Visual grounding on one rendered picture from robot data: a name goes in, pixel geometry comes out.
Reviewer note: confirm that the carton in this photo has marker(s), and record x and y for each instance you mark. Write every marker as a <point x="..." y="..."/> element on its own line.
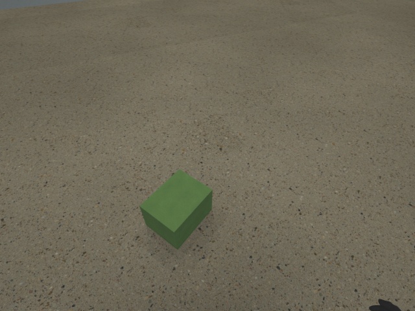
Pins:
<point x="176" y="209"/>

